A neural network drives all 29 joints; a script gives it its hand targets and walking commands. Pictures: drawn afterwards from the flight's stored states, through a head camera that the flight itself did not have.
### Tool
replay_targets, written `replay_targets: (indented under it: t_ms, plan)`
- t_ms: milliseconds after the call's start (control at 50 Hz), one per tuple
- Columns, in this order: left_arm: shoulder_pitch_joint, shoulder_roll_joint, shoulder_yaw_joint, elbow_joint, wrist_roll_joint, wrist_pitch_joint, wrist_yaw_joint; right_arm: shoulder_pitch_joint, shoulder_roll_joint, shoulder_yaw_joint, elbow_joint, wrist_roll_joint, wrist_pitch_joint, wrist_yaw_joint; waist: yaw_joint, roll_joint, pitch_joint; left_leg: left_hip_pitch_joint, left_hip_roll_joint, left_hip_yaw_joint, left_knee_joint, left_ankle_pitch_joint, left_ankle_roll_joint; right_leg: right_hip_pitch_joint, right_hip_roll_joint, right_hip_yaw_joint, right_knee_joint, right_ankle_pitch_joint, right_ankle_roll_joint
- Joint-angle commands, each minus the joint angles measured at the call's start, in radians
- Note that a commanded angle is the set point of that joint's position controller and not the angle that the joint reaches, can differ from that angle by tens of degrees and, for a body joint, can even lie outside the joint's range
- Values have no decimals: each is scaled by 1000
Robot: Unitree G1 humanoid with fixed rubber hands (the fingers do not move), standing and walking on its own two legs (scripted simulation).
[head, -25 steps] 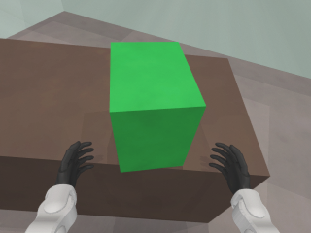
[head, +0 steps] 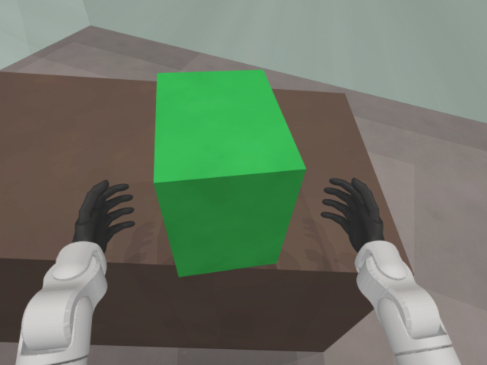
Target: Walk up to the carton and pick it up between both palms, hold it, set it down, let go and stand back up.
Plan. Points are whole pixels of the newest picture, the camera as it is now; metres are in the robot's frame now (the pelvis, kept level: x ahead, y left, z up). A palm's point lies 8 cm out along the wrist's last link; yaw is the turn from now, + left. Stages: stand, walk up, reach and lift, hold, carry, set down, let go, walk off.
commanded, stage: reach and lift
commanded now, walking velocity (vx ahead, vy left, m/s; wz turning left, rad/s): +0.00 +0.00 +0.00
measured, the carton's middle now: (220, 174) +0.44 +0.08 +0.06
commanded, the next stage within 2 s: none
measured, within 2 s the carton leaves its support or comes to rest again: neither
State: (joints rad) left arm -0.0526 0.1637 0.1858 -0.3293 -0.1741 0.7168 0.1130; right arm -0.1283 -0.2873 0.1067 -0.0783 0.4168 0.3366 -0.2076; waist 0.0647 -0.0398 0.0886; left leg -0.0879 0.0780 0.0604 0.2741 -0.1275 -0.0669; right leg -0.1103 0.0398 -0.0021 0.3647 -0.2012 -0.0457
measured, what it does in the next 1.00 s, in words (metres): stands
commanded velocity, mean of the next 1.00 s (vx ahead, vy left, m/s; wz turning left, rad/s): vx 0.00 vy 0.00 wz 0.00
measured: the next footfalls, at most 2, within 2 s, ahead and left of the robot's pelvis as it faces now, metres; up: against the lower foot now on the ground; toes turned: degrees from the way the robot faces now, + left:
none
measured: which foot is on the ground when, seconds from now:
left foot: down 0.00-1.00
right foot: down 0.00-1.00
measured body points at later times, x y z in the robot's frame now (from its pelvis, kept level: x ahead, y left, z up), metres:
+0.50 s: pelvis -0.02 +0.01 +0.00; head +0.01 +0.03 +0.44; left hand +0.33 +0.26 +0.14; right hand +0.40 -0.12 +0.15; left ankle +0.01 +0.16 -0.75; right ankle +0.00 -0.08 -0.75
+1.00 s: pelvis -0.01 +0.02 +0.00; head +0.03 +0.03 +0.45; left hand +0.39 +0.27 +0.18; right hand +0.46 -0.11 +0.19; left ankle +0.01 +0.16 -0.75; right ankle +0.00 -0.08 -0.75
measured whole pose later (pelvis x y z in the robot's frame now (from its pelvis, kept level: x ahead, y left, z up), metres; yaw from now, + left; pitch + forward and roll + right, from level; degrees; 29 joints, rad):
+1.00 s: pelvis -0.01 +0.02 +0.00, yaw +0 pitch +7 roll +0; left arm -0.78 0.29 0.19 0.23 -0.18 0.83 0.17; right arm -0.91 -0.40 0.14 0.59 0.52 0.45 -0.11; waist 0.08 -0.03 -0.05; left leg -0.35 0.08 0.05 0.38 -0.15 -0.05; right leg -0.32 0.04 -0.01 0.37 -0.17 -0.03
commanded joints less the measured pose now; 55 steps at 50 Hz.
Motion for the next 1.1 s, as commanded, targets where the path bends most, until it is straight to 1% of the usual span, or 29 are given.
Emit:
replay_targets:
  t_ms: [0, 60, 80, 100, 120, 160, 180, 260, 280, 300, 340, 360, 380, 420, 460, 520, 540, 560, 600, 620, 680, 720, 760, 820, 840, 860, 920, 1040, 1080]
  plan:
    - [-375, 124, 42, -193, 18, -19, 10, -430, -133, -95, -141, 2, -24, 14, 4, 6, -357, 153, -89, 9, 22, 207, 49, 9, -16, 40, -63, 283, 83]
    - [-448, 163, 71, -218, 4, 3, 27, -540, -158, -71, -163, 29, -9, 25, 31, 12, -439, 123, -88, 19, 34, 181, 55, -6, -21, 54, -50, 253, 84]
    - [-459, 126, 34, -189, 2, 14, 30, -549, -157, -80, -117, 35, -3, 26, 3, 31, -451, 145, -89, 15, 51, 221, 53, -6, -12, 42, -36, 296, 80]
    - [-484, 149, 64, -171, 12, 25, 25, -584, -163, -77, -125, 31, -2, 22, 21, -6, -474, 114, -91, 24, 48, 219, 58, 17, -5, 39, -36, 279, 83]
    - [-489, 128, 84, -126, 49, 49, 28, -558, -168, -53, -54, 47, 17, 23, 30, 40, -442, 108, -94, 34, 51, 213, 48, 24, -14, 56, -37, 296, 89]
    - [-580, 160, 63, -143, -3, 43, 27, -659, -199, -106, -75, 43, 23, 31, 2, -1, -485, 95, -87, 26, 53, 180, 52, 9, -11, 48, -36, 233, 80]
    - [-598, 159, 62, -177, 9, 55, 35, -675, -209, -113, -54, 54, 24, 34, 4, 48, -505, 98, -93, 31, 57, 196, 53, 2, -7, 49, -34, 214, 74]
    - [-676, 143, 37, -110, 8, 88, 34, -778, -236, -115, 1, 54, 31, 35, -4, 51, -557, 99, -86, 9, 84, 216, 45, -6, 2, 44, -18, 273, 72]
    - [-677, 165, 60, -74, 44, 96, 37, -764, -237, -113, 37, 48, 40, 37, 24, 55, -540, 103, -83, 20, 78, 218, 42, -13, -2, 45, -16, 286, 79]
    - [-739, 155, 30, -98, 21, 102, 44, -828, -263, -118, 64, 58, 39, 43, -6, 96, -567, 89, -88, 26, 77, 211, 36, 0, -2, 44, -20, 257, 72]
    - [-741, 166, 66, -106, 36, 99, 52, -840, -269, -131, 81, 70, 44, 51, 13, 60, -556, 93, -79, 18, 80, 229, 34, -4, 12, 23, -13, 249, 67]
    - [-809, 162, 35, -61, 34, 98, 53, -883, -262, -125, 165, 59, 47, 57, 8, 99, -555, 49, -78, 8, 72, 169, 36, -40, 10, 30, -15, 180, 60]
    - [-833, 196, 38, -93, 1, 92, 62, -928, -276, -122, 78, 74, 37, 61, 34, 63, -623, 62, -79, 15, 82, 221, 37, -13, 15, 25, -6, 231, 65]
    - [-911, 220, 42, 246, 15, 84, 53, -993, -209, -42, 242, 73, 60, 67, 60, -12, -498, -78, -84, 27, 76, 87, 74, -9, -33, 68, -14, 199, 91]
    - [-899, 176, 39, 6, 3, 80, 68, -988, -261, -107, 174, 77, 51, 72, 27, 36, -630, 47, -79, 21, 83, 173, 47, 1, 4, 29, -6, 203, 74]
    - [-1065, 218, -1, 153, 1, 68, 73, -1084, -262, -110, 293, 64, 53, 87, 22, 72, -668, 19, -72, 14, 106, 150, 45, -52, 3, 30, 4, 189, 68]
    - [-1047, 218, 5, 52, -15, 77, 89, -1104, -319, -145, 272, 71, 53, 89, 23, 123, -693, 74, -69, 1, 102, 200, 20, -68, 14, 12, -1, 197, 56]
    - [-1059, 220, -2, 73, -1, 84, 83, -1084, -337, -162, 318, 61, 53, 90, -20, 116, -704, 130, -61, -6, 111, 219, 14, -74, 21, 2, -8, 232, 56]
    - [-1118, 257, 17, 187, -25, 80, 85, -1185, -317, -100, 311, 78, 54, 100, 49, 63, -711, 46, -66, 0, 115, 189, 40, -58, 11, 24, -10, 212, 70]
    - [-1145, 271, 11, 134, -41, 78, 85, -1209, -334, -135, 242, 56, 49, 90, 21, 64, -790, 62, -73, -9, 123, 215, 32, -20, 13, 13, 12, 283, 69]
    - [-1111, 263, 11, 231, -30, 78, 66, -1183, -306, -109, 337, 69, 47, 89, 4, 23, -775, 33, -81, 2, 137, 270, 35, 19, 7, 11, 19, 407, 88]
    - [-1131, 254, 24, 154, 2, 82, 75, -1218, -345, -123, 346, 82, 43, 85, 17, 101, -830, 107, -77, -7, 153, 374, 9, 7, 21, -1, 23, 459, 77]
    - [-1150, 280, 32, 214, 4, 81, 64, -1252, -345, -100, 374, 95, 45, 87, 12, 38, -830, 79, -83, -16, 149, 378, 23, 57, 8, 8, 34, 570, 98]
    - [-1161, 287, 53, 311, 21, 71, 58, -1265, -327, -67, 416, 98, 49, 85, 25, -7, -790, 39, -88, -17, 136, 323, 33, 87, 3, 12, 31, 576, 106]
    - [-1241, 288, 8, 311, -7, 61, 60, -1336, -338, -93, 427, 102, 45, 85, 5, 31, -783, 26, -90, -15, 135, 309, 26, 56, 7, 12, 24, 519, 100]
    - [-1250, 317, 27, 371, 14, 45, 58, -1357, -318, -68, 447, 112, 42, 98, 36, 33, -814, 0, -84, -16, 134, 285, 32, 71, 3, 6, 37, 522, 98]
    - [-1222, 283, 27, 303, -2, 50, 65, -1347, -351, -71, 432, 112, 30, 92, 26, 59, -834, 78, -78, -19, 143, 404, 13, 68, 16, -2, 38, 653, 102]
    - [-1361, 306, 9, 425, -13, 16, 79, -1463, -340, -81, 591, 105, 38, 123, 47, 67, -829, 71, -73, -30, 154, 348, 14, -14, 17, -1, 12, 459, 83]
    - [-1327, 297, 0, 433, -28, -5, 73, -1422, -321, -59, 601, 92, 31, 123, 38, 60, -873, 60, -79, -28, 157, 355, 18, 19, 12, 6, 18, 512, 91]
